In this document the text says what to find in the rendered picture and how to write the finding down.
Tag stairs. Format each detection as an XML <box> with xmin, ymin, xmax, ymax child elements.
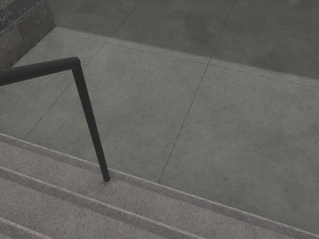
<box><xmin>0</xmin><ymin>132</ymin><xmax>319</xmax><ymax>239</ymax></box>

